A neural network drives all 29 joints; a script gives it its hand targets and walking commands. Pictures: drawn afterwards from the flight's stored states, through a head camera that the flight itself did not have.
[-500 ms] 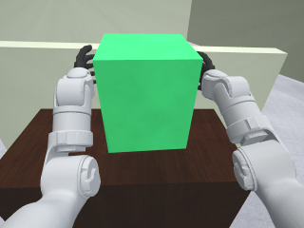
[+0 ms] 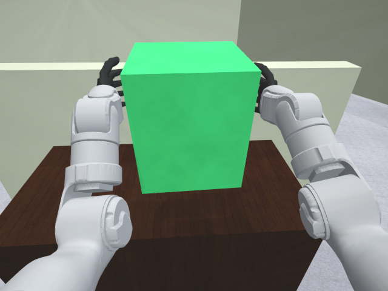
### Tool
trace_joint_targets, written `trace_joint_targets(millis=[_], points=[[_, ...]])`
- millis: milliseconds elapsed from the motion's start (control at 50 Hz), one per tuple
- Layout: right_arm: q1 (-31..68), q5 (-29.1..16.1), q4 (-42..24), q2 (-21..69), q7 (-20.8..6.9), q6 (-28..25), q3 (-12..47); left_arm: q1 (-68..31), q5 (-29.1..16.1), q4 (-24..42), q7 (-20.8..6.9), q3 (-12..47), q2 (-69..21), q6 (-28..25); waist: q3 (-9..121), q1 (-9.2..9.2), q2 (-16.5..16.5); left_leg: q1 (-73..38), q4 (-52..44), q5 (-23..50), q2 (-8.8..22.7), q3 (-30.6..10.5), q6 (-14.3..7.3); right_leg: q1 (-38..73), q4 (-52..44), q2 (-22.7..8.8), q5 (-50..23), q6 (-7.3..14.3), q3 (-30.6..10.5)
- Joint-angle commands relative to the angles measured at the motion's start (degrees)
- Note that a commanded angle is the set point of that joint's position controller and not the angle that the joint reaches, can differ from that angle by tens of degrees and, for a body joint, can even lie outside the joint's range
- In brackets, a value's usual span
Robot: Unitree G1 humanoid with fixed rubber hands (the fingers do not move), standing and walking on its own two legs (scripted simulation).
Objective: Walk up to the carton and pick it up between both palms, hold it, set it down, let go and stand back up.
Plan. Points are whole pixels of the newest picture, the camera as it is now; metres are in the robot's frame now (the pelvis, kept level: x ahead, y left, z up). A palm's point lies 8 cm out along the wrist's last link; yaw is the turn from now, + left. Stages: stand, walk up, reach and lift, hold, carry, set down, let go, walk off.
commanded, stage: hold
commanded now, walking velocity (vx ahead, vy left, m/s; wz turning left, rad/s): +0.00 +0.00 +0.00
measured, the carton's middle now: (188, 115) +0.40 +0.01 +0.25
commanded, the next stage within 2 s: none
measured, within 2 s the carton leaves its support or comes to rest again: neither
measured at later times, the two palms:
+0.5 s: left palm (105, 99) +0.36 +0.17 +0.31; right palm (265, 103) +0.36 -0.13 +0.29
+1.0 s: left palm (99, 103) +0.36 +0.18 +0.30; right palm (256, 102) +0.37 -0.12 +0.29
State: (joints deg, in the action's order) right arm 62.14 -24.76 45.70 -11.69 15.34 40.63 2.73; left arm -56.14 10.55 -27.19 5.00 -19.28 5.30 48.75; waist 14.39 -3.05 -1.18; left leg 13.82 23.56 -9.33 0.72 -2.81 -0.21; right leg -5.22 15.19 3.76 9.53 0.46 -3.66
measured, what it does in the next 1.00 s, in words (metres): stands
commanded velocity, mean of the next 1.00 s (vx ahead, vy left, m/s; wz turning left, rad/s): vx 0.00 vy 0.00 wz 0.00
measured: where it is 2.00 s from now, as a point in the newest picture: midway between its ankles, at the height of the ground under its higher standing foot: outside the picture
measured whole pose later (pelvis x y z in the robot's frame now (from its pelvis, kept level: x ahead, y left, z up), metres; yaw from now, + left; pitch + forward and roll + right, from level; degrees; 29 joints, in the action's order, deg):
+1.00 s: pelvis -0.01 +0.00 +0.00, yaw +1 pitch +0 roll -2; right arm 63.3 -23.4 49.6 -11.1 14.0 38.9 1.7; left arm -58.0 8.9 -31.4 6.0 -17.2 7.1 47.7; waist 13.7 -2.7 0.4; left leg 16.2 24.0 -8.2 0.3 -3.8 -0.4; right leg -7.4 15.8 3.6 8.8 0.2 -2.8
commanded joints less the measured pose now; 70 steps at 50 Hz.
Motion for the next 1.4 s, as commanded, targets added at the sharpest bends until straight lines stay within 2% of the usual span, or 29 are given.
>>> trace_joint_targets(millis=[0, 40, 140, 160, 220, 300, 320, 360, 400, 440, 500, 580, 660, 700, 720, 760, 780, 800, 840, 940, 1060, 1100, 1160, 1240, 1260, 1280, 1300, 1360, 1380], points=[[54.9, -9.4, -17.6, 37.2, -8.1, -3.8, 7.9, -47.4, -11.6, 3.7, -9.6, 20.2, -36.5, -3.0, 14.3, 0.22, -0.1, -15.1, -2.4, 11.2, -0.9, -0.4, 1.9, -5.5, -3.0, 0.7, -8.2, -2.5, 1.3], [54.9, -9.1, -17.8, 36.8, -8.0, -4.1, 7.0, -47.5, -11.9, 4.6, -9.9, 19.3, -35.9, -3.4, 14.8, -0.85, 0.0, -15.3, -2.3, 10.6, -1.3, 0.0, 1.8, -4.4, -3.3, 0.7, -8.2, -2.4, 1.4], [57.0, -9.5, -18.9, 37.9, -7.9, -4.9, 7.2, -50.3, -13.4, 4.5, -9.8, 22.1, -37.0, -4.4, 18.1, -1.08, -1.5, -15.5, -1.1, 10.1, -1.3, -0.3, 2.0, -5.4, -2.7, 0.4, -7.2, -2.4, 0.9], [55.7, -10.8, -19.7, 38.3, -7.7, -5.0, 7.4, -52.0, -14.6, 9.1, -9.5, 24.5, -37.9, -4.6, 21.4, -1.72, -3.7, -16.8, -0.9, 13.5, -1.6, 0.0, 2.5, -4.3, -2.0, 0.8, -10.5, -2.1, 1.5], [56.5, -11.6, -22.6, 37.9, -7.4, -5.0, 7.9, -52.1, -15.8, 10.5, -8.8, 26.3, -38.3, -4.9, 23.6, -1.93, -5.4, -18.0, 0.7, 15.3, -1.7, -0.5, 3.6, -4.2, -1.8, 1.0, -11.9, -2.5, 0.8], [55.7, -10.3, -21.1, 36.6, -7.6, -4.9, 6.4, -52.5, -15.9, 9.9, -8.9, 26.7, -39.6, -4.3, 19.9, -2.62, -7.7, -16.0, -0.1, 11.0, -1.6, -0.6, 3.4, -6.0, -2.4, 0.1, -7.6, -1.8, 0.6], [56.5, -10.6, -21.9, 36.8, -7.7, -5.0, 7.3, -51.2, -16.1, 8.9, -8.7, 25.8, -38.7, -4.2, 20.0, -2.04, -5.4, -16.1, -0.3, 11.4, -0.9, -1.3, 3.0, -6.5, -2.1, 0.3, -7.2, -1.6, 0.3], [57.8, -10.5, -20.9, 36.4, -7.6, -5.1, 6.7, -52.1, -16.0, 7.8, -8.4, 25.3, -38.8, -4.4, 19.4, -2.62, -4.9, -16.1, -0.2, 10.5, -1.3, -1.2, 3.1, -6.0, -2.4, 0.1, -7.6, -1.7, 0.9], [57.7, -10.3, -21.2, 37.7, -7.6, -4.8, 7.9, -50.9, -15.7, 6.5, -8.5, 24.9, -39.6, -4.4, 18.8, -1.17, -4.2, -16.1, -1.1, 11.0, -1.4, -1.2, 2.5, -6.2, -2.6, -0.1, -7.4, -1.5, 0.6], [57.8, -10.8, -22.4, 37.8, -7.8, -5.2, 7.4, -51.4, -15.2, 8.0, -8.5, 24.6, -38.7, -4.6, 21.3, -1.13, -4.2, -16.3, -0.5, 12.1, -1.1, -1.4, 2.6, -4.5, -2.3, 0.2, -8.8, -1.8, 1.1], [57.4, -9.7, -18.3, 37.1, -8.1, -4.8, 6.5, -50.1, -13.3, 3.1, -8.9, 22.1, -38.5, -4.3, 16.2, -0.59, -3.9, -14.6, -1.7, 9.4, -1.1, -0.9, 2.5, -7.0, -2.8, -0.2, -5.6, -2.0, 0.8], [58.6, -8.5, -18.8, 36.7, -8.4, -5.6, 6.3, -47.6, -12.5, 0.8, -9.4, 19.0, -38.1, -4.6, 15.6, 0.32, 0.2, -15.0, -2.0, 9.6, -1.1, -0.8, 1.5, -7.1, -3.5, 0.2, -5.1, -1.7, 1.0], [58.7, -9.0, -17.0, 36.8, -9.5, -5.8, 5.6, -51.3, -12.8, 2.9, -8.7, 20.7, -37.7, -5.1, 17.6, 0.49, -2.1, -14.9, -1.7, 10.1, -1.0, -0.5, 1.9, -6.3, -3.1, 0.7, -6.1, -1.8, 1.4], [58.3, -8.5, -15.8, 36.9, -9.7, -5.7, 5.3, -51.1, -13.4, 2.1, -8.4, 20.0, -38.1, -5.1, 18.0, -0.22, -1.0, -15.8, -1.1, 10.2, -0.8, -0.7, 1.8, -6.6, -3.7, 0.3, -5.9, -1.6, 1.2], [58.7, -8.2, -15.7, 36.8, -9.6, -5.6, 5.3, -50.9, -13.0, 0.2, -8.5, 18.9, -37.5, -5.1, 16.4, 0.74, 0.5, -14.5, -1.7, 8.1, -1.0, -0.9, 1.4, -7.4, -4.0, 0.4, -3.8, -2.1, 1.1], [58.6, -7.9, -14.3, 36.8, -9.6, -5.6, 4.7, -52.2, -12.6, 0.7, -8.6, 18.5, -37.7, -5.4, 16.2, 0.64, -0.1, -14.4, -2.2, 6.8, -1.0, -0.3, 1.6, -7.5, -4.1, 0.5, -3.3, -1.8, 1.4], [58.1, -9.4, -15.8, 38.1, -9.5, -5.7, 5.4, -52.6, -13.7, 3.5, -8.5, 20.5, -37.2, -5.7, 19.2, 0.86, -1.7, -15.2, -1.3, 8.9, -1.3, -0.1, 1.4, -6.1, -3.1, 0.5, -5.2, -2.0, 1.3], [58.2, -9.4, -16.6, 38.0, -9.5, -5.6, 6.4, -52.7, -13.9, 4.0, -8.3, 20.0, -37.5, -5.5, 20.1, 0.66, -0.5, -15.5, -1.2, 11.2, -1.0, -0.7, 1.7, -5.0, -2.7, 0.9, -7.5, -2.1, 1.5], [56.9, -10.0, -16.6, 37.9, -9.1, -5.7, 6.9, -51.2, -14.9, 5.1, -8.2, 21.2, -37.4, -5.5, 22.3, -0.17, -1.8, -17.4, -0.7, 13.9, -0.9, -0.8, 2.3, -4.7, -2.4, 0.6, -9.3, -1.9, 1.2], [57.1, -9.2, -18.3, 36.9, -8.7, -5.4, 6.2, -52.0, -14.8, 5.1, -8.6, 23.3, -39.4, -4.7, 19.8, -0.87, -3.8, -15.7, -1.2, 9.5, -0.9, -1.0, 2.6, -5.9, -2.6, 0.9, -5.4, -1.5, 1.3], [56.8, -11.6, -24.7, 36.5, -8.1, -5.6, 8.0, -51.7, -17.4, 12.1, -7.8, 28.8, -40.6, -4.2, 24.6, -1.78, -7.8, -18.8, 1.4, 17.0, -1.0, -1.5, 4.4, -4.6, -1.4, 0.9, -11.3, -1.6, 1.0], [56.0, -10.9, -23.0, 35.8, -8.1, -4.9, 7.0, -50.9, -16.7, 9.3, -8.2, 26.8, -40.0, -3.5, 20.5, -2.91, -5.2, -17.0, 0.6, 13.2, -0.7, -1.4, 4.1, -5.5, -2.5, 0.6, -8.2, -1.5, 1.4], [54.9, -8.9, -19.2, 34.8, -8.3, -4.9, 5.1, -48.4, -15.0, 5.6, -8.7, 25.5, -40.6, -3.2, 15.9, -2.27, -6.5, -13.3, -2.1, 7.3, -0.5, -1.7, 3.3, -7.6, -2.8, 0.2, -2.5, -0.9, 1.1], [57.3, -10.4, -22.0, 35.7, -8.4, -5.4, 5.7, -48.4, -14.7, 7.2, -8.6, 24.4, -39.7, -3.3, 19.8, -2.11, -5.9, -16.3, -0.7, 13.9, -0.6, -1.7, 3.5, -4.4, -2.4, 0.4, -8.6, -0.8, 1.5], [57.7, -10.5, -21.6, 35.5, -8.4, -5.3, 7.1, -49.1, -14.6, 7.4, -8.6, 24.8, -39.3, -3.4, 20.6, -0.79, -4.7, -15.9, 0.2, 14.9, -0.6, -1.7, 3.3, -3.6, -2.2, 0.3, -9.6, -0.8, 1.2], [57.6, -10.3, -22.1, 35.7, -8.4, -5.3, 6.7, -49.1, -14.4, 6.8, -8.6, 24.4, -39.0, -3.4, 21.2, -1.62, -4.1, -16.6, -0.1, 14.7, -0.9, -1.3, 3.0, -4.3, -2.3, 0.4, -9.8, -1.4, 1.3], [56.6, -9.4, -19.1, 35.7, -8.7, -5.1, 5.5, -48.4, -13.1, 4.2, -8.7, 22.7, -39.5, -3.6, 17.9, -0.73, -4.5, -16.7, -0.8, 14.2, -0.8, -1.3, 3.4, -6.0, -2.7, 0.4, -8.1, -1.3, 1.2], [58.7, -10.3, -23.3, 36.7, -8.8, -5.5, 8.2, -47.5, -13.7, 5.6, -8.7, 22.8, -39.3, -3.8, 19.8, 0.22, -1.1, -16.5, -1.3, 16.3, -0.7, -1.0, 2.9, -2.9, -2.7, 1.0, -10.2, -1.2, 1.6], [57.6, -9.8, -21.3, 36.5, -8.9, -5.3, 7.4, -47.4, -12.6, 4.8, -8.8, 22.4, -38.2, -3.8, 17.9, 0.91, -1.5, -15.9, -0.1, 15.2, -0.8, -1.0, 2.7, -4.6, -2.5, 0.6, -9.2, -1.6, 1.4]])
